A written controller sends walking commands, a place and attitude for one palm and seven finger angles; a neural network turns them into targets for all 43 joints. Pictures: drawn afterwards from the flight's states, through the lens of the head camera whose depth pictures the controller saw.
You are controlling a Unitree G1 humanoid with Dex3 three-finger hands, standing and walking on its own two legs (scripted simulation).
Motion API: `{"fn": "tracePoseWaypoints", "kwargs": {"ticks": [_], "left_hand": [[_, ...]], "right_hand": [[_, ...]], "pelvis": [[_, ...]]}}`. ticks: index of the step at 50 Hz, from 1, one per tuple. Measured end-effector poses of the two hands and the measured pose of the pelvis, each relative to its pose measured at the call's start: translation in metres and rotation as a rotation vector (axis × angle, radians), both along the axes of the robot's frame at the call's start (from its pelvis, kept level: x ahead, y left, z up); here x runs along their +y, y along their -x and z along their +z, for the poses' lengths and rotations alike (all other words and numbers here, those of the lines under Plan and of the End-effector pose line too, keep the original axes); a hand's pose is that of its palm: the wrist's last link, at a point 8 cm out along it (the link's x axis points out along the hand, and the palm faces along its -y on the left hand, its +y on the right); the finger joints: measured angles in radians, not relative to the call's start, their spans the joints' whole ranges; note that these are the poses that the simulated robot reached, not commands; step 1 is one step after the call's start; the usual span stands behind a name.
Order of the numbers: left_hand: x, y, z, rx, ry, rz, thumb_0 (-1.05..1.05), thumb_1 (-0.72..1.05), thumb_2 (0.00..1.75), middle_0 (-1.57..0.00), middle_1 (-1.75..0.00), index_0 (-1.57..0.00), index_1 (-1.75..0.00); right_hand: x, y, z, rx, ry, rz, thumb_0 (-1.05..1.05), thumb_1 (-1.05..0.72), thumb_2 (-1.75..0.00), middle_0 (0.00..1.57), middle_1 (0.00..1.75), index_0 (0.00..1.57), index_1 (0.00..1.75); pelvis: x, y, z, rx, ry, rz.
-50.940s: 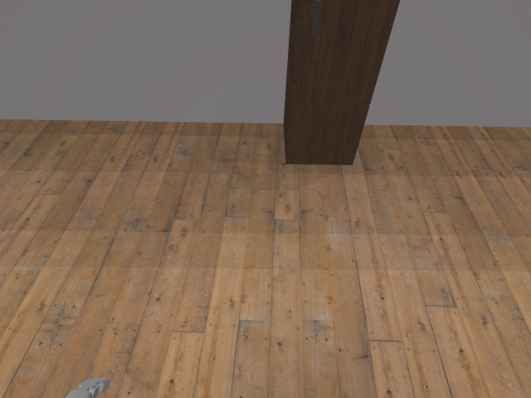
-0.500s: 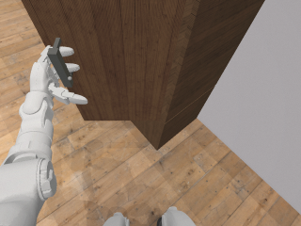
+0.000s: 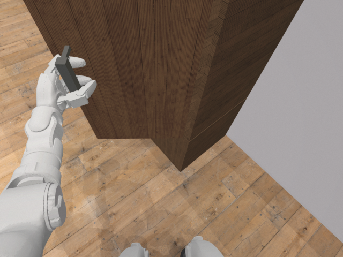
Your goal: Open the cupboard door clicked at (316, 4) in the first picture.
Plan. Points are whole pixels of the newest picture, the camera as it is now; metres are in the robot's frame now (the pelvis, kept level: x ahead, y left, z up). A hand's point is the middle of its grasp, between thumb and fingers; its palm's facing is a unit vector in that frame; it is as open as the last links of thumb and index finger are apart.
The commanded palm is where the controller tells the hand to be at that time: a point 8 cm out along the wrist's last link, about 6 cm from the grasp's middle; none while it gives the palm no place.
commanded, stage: close the thumb around the handle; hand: left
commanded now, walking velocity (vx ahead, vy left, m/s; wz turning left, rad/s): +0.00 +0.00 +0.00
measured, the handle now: (73, 74) +0.52 +0.22 +0.08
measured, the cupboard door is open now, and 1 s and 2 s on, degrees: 52 81 100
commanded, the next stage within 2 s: pull the door open along its arc in 0.20 s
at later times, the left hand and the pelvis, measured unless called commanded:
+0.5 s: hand (80, 95) +0.46 +0.19 +0.08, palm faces +0.01 -1.00 -0.02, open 5.6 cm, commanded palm +0.41 +0.24 +0.08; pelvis +0.00 -0.01 +0.00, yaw -1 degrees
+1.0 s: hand (103, 147) +0.33 +0.13 +0.09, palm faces +0.30 -0.95 +0.07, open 6.1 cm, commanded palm +0.27 +0.19 +0.08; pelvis +0.01 -0.01 +0.01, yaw +0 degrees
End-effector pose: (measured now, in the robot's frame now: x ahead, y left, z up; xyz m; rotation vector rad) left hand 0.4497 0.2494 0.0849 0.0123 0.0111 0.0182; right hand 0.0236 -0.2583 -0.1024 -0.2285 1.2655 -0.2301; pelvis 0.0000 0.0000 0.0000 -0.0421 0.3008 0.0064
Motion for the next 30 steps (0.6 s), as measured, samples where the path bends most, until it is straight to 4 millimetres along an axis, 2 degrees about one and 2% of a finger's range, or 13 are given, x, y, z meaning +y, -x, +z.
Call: {"fn": "tracePoseWaypoints", "kwargs": {"ticks": [4,8,22,30], "left_hand": [[0.0,0.0,0.0,0.0,-0.002,0.002,0.0,0.63,0.79,-0.36,-1.32,-0.35,-1.32],[0.0,-0.001,0.0,0.0,-0.004,0.002,0.0,0.76,0.84,-0.38,-1.34,-0.36,-1.33],[0.0,0.005,0.0,0.001,-0.01,-0.005,0.0,0.77,0.81,-0.38,-1.35,-0.35,-1.34],[-0.004,0.032,0.0,-0.009,0.002,-0.032,0.0,0.75,0.76,-0.38,-1.35,-0.36,-1.35]], "right_hand": [[-0.001,-0.001,0.0,0.001,0.002,0.005,0.0,-0.9,-0.89,0.21,0.3,0.2,0.3],[-0.003,-0.002,-0.001,0.007,0.004,0.012,0.0,-0.9,-0.89,0.21,0.3,0.2,0.3],[-0.007,-0.009,0.002,-0.025,0.004,-0.003,0.0,-0.9,-0.89,0.21,0.3,0.2,0.3],[-0.005,-0.026,0.01,-0.098,-0.019,-0.021,0.01,-0.9,-0.89,0.2,0.3,0.2,0.3]], "pelvis": [[-0.001,0.0,0.0,0.0,0.0,0.004],[-0.002,0.0,0.0,0.002,0.0,0.007],[-0.005,-0.002,0.001,-0.004,-0.005,-0.006],[-0.005,-0.009,0.008,-0.029,-0.011,-0.028]]}}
